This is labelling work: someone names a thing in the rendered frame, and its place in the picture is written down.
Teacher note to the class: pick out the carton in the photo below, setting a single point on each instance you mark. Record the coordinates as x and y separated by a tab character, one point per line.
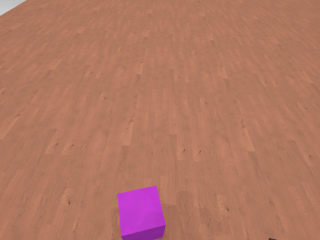
140	214

